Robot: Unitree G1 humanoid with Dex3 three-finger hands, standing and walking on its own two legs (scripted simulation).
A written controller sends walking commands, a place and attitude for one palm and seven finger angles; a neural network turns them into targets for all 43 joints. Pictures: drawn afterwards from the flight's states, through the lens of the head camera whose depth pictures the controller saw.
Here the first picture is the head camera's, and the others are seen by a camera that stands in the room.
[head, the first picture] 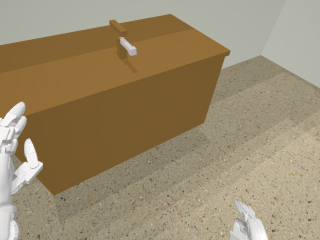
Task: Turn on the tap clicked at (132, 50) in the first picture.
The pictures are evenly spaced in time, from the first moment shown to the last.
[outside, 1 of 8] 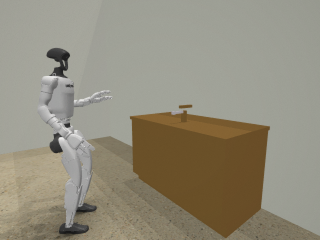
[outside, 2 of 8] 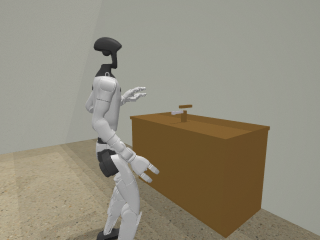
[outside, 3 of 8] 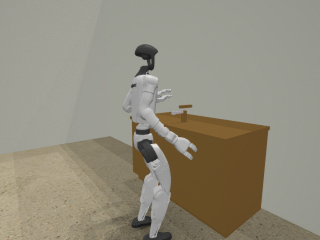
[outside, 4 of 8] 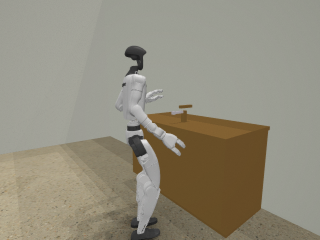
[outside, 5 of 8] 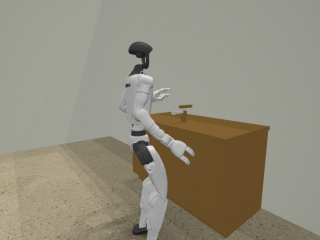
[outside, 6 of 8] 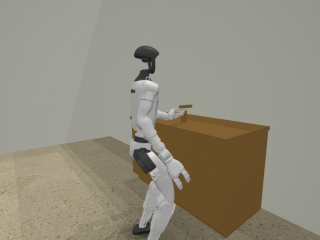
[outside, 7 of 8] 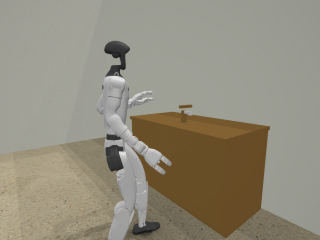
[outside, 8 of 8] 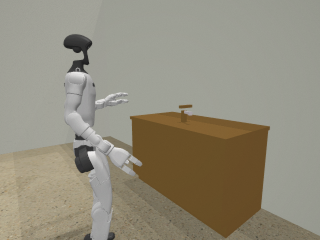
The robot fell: no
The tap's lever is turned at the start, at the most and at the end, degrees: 0 69 69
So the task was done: yes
